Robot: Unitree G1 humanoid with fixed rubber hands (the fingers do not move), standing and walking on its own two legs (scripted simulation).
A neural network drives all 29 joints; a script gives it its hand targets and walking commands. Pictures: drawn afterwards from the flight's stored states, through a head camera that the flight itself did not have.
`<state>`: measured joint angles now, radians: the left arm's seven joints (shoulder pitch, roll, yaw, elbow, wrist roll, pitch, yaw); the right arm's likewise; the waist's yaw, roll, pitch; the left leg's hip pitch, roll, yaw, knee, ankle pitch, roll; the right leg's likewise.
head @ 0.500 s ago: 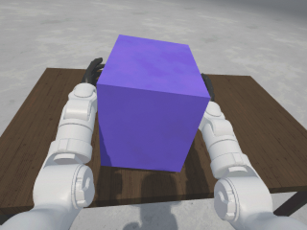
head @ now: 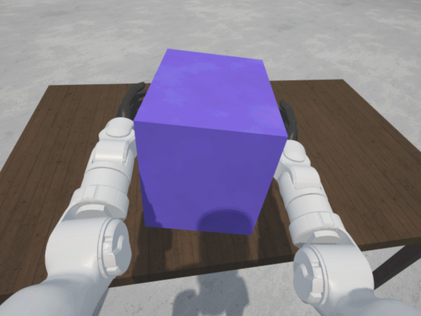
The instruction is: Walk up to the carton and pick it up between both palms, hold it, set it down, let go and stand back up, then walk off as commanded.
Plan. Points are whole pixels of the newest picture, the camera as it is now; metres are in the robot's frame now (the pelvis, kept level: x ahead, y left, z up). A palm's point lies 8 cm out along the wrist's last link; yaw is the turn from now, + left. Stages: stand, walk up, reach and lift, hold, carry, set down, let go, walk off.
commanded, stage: set down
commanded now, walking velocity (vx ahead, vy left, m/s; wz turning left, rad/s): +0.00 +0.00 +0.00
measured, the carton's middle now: (207, 137) +0.43 -0.09 +0.13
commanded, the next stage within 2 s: none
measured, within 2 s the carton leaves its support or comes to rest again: rests again in 1.82 s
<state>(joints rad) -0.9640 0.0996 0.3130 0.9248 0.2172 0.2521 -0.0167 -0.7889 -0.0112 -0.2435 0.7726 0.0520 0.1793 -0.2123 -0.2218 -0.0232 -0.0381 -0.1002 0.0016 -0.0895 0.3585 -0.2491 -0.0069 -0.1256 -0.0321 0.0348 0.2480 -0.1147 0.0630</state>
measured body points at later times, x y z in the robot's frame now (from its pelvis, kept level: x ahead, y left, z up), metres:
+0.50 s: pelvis +0.02 +0.01 +0.00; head +0.02 +0.04 +0.45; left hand +0.49 +0.06 +0.15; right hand +0.38 -0.23 +0.13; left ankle -0.04 +0.12 -0.75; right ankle +0.01 -0.16 -0.75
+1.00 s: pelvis +0.02 +0.00 +0.00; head +0.04 +0.03 +0.45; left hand +0.49 +0.05 +0.13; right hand +0.38 -0.24 +0.11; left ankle -0.04 +0.12 -0.75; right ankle +0.01 -0.15 -0.75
